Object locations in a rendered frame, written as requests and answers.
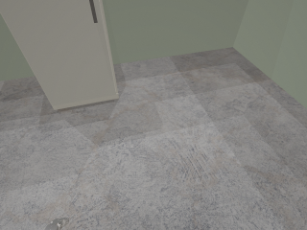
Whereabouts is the fridge door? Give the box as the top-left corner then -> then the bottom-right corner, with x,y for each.
0,0 -> 116,106

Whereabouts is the left robot hand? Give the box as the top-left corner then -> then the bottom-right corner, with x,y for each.
43,218 -> 69,230

